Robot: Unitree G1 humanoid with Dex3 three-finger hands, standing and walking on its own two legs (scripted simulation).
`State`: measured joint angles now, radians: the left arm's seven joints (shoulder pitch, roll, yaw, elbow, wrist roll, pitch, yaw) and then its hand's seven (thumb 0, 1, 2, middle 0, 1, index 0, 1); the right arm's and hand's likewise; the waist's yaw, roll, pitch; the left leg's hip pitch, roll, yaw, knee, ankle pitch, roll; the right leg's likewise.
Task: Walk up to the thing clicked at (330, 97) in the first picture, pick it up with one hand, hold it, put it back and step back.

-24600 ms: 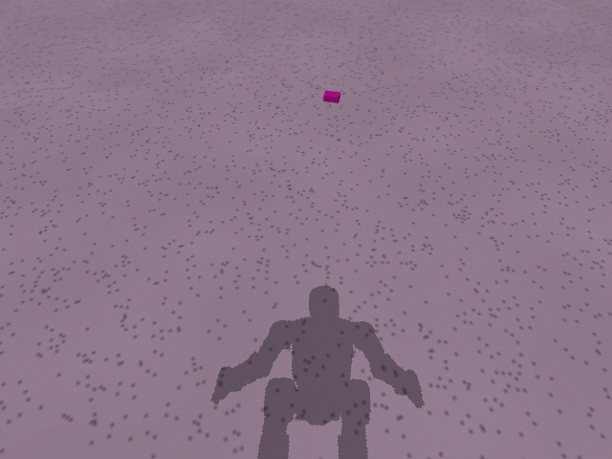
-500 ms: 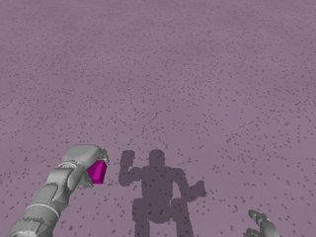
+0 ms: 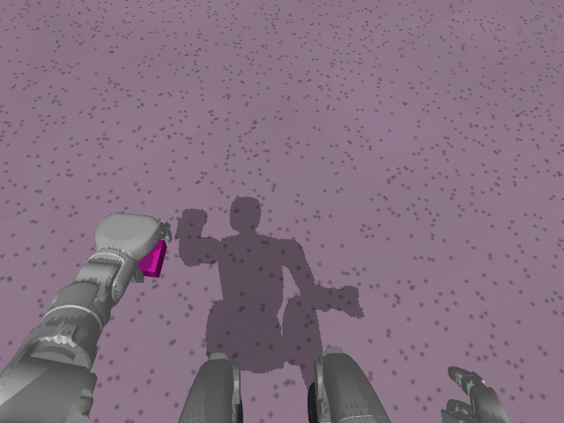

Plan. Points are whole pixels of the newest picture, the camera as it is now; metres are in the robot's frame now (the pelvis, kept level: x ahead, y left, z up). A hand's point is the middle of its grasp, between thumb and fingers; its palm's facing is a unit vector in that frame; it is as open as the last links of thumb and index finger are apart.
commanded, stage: crouch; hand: left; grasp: from above
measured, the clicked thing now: (135, 255) +0.38 +0.24 -0.12
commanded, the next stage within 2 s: lower in 1.52 s
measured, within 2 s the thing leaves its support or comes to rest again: neither
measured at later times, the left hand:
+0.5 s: hand (170, 276) +0.41 +0.24 -0.33, palm faces -0.47 +0.04 -0.88, open 8.4 cm
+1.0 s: hand (177, 278) +0.44 +0.25 -0.44, palm faces -0.47 +0.01 -0.88, open 8.4 cm
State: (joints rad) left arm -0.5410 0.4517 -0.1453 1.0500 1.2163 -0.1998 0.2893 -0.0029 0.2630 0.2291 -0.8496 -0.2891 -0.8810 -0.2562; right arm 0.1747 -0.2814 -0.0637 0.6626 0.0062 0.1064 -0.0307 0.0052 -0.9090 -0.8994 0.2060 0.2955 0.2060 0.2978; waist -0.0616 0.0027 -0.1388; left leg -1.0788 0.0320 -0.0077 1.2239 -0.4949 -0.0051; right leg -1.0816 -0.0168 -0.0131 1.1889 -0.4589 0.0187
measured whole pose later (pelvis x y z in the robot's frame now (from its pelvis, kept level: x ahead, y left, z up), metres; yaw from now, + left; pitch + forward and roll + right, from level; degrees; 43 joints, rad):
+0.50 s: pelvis -0.03 +0.01 -0.18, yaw -2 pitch +36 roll -5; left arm -0.81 0.56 -0.01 1.26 1.24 -0.21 0.31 0.00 0.26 0.22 -0.86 -0.28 -0.89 -0.25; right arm 0.23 -0.24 -0.02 0.74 -0.05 -0.02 0.03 0.01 -0.90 -0.89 0.21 0.30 0.21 0.30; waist -0.19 0.04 -0.19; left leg -1.90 0.01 -0.04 1.91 -0.65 0.02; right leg -1.87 -0.03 -0.02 1.84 -0.60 0.04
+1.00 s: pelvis -0.04 +0.01 -0.28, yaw -3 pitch +37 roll -6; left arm -0.95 0.68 0.06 1.37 1.29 -0.24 0.33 0.00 0.26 0.23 -0.86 -0.29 -0.89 -0.26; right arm 0.16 -0.26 -0.01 0.73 -0.11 -0.04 0.11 0.00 -0.92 -0.90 0.21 0.29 0.21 0.30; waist -0.22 0.01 -0.10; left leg -2.16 0.01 -0.09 2.22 -0.71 0.00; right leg -2.13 -0.02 -0.04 2.14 -0.65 0.03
